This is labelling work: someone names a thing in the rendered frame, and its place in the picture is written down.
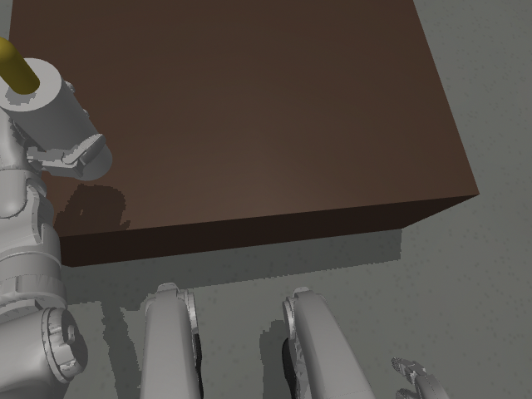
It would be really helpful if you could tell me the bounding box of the right robot foot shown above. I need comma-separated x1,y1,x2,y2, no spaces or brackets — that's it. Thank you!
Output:
282,338,298,399

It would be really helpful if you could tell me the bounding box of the bottle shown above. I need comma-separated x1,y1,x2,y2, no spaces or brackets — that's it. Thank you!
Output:
0,37,112,181

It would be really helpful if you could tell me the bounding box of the left robot hand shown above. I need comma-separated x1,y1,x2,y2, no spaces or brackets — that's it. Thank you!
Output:
0,81,106,179

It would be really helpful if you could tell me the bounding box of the left robot arm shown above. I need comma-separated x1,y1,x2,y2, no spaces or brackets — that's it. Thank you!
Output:
0,169,88,399

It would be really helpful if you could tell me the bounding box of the right robot hand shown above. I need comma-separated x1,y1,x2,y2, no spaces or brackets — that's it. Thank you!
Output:
392,357,450,399

